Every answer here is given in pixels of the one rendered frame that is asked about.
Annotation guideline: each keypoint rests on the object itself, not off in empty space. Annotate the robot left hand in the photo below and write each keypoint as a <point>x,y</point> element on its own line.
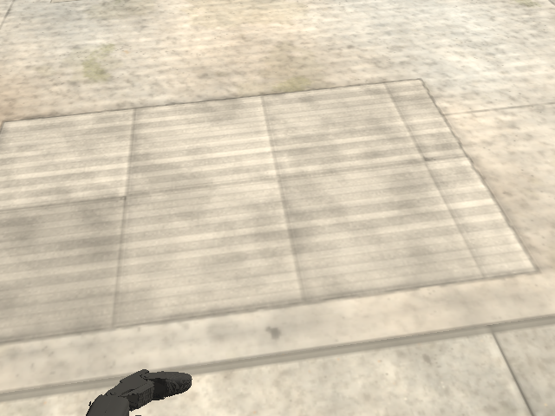
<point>137,390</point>

